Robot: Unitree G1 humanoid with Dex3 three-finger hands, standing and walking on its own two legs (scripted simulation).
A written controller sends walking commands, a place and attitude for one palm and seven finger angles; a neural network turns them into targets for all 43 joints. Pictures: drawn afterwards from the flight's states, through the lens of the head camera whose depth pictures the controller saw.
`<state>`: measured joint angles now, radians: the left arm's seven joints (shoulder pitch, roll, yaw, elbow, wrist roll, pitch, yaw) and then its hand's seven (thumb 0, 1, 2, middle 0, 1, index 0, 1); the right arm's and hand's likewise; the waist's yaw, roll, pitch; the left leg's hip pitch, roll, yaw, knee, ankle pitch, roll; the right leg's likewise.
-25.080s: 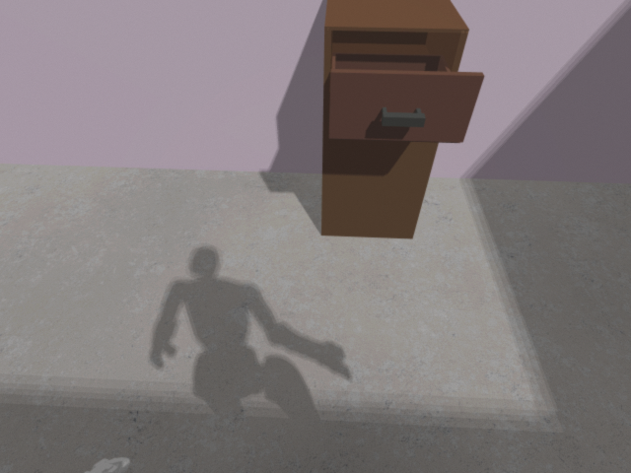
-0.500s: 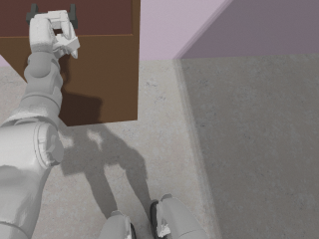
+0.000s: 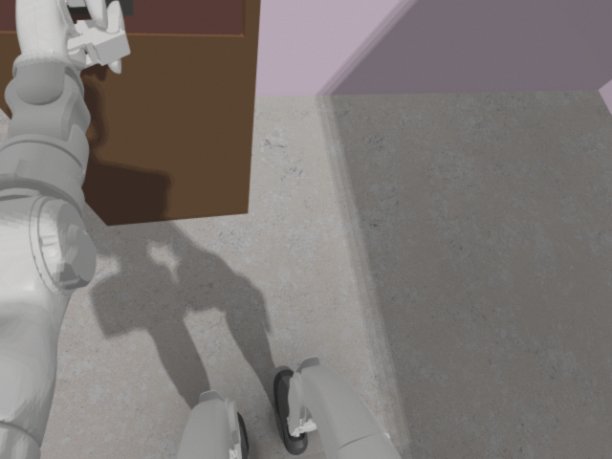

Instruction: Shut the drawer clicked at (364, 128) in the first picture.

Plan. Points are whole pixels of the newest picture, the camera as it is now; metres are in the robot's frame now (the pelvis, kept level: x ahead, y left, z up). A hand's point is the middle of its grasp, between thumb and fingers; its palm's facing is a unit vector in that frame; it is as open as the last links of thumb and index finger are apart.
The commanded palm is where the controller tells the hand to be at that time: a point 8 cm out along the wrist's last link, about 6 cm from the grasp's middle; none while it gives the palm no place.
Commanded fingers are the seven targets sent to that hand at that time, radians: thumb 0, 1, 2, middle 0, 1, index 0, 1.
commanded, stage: pull the fist back off the drawer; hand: left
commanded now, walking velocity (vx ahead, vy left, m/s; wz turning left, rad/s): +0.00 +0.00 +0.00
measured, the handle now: out of the picture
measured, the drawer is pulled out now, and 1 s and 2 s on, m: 0.00 0.00 0.00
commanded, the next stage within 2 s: draw the hand back to the body in 0.52 s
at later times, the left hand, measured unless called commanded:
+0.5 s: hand (126, 44) +0.59 +0.10 +0.09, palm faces -0.03 -1.00 -0.03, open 3.1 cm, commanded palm +0.56 +0.14 +0.09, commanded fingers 0.00 0.90 0.90 -1.40 -1.60 -1.40 -1.60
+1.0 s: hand (54, 91) +0.48 +0.14 +0.15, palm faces -0.02 -1.00 -0.03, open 3.3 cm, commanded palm +0.44 +0.19 +0.15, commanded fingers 0.00 0.90 0.90 -1.40 -1.60 -1.40 -1.60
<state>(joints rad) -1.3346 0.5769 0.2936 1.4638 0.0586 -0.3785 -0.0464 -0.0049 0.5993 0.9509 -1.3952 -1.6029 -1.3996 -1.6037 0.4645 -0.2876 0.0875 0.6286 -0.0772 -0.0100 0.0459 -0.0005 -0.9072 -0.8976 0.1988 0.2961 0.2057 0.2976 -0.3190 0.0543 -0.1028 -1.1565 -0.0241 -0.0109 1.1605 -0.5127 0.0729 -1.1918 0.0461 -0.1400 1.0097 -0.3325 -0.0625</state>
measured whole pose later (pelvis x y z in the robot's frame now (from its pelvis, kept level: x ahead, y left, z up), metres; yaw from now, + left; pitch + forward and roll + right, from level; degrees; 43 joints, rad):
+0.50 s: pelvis +0.03 +0.01 +0.02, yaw -2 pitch +26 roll -4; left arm -1.05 0.41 0.32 1.23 0.00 -0.40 -0.02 0.00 0.85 0.90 -1.40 -1.60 -1.40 -1.60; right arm 0.49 -0.27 0.05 0.60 -0.06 0.04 0.08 0.00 -0.91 -0.90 0.20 0.30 0.21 0.30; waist -0.24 0.07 -0.13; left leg -0.99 -0.02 0.03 1.07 -0.54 0.08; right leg -1.06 0.06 -0.09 0.96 -0.37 -0.05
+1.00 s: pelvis +0.08 -0.01 +0.06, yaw -1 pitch +15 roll -2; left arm -0.39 0.25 0.19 0.56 -0.18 -0.30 -0.14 0.01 0.90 0.90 -1.40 -1.60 -1.40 -1.60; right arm 0.36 -0.27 0.01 0.54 0.03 0.06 0.04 0.01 -0.91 -0.90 0.20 0.30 0.20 0.30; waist -0.06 0.05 -0.14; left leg -0.56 -0.02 0.01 0.80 -0.50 0.06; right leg -0.65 0.08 -0.07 0.74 -0.36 -0.07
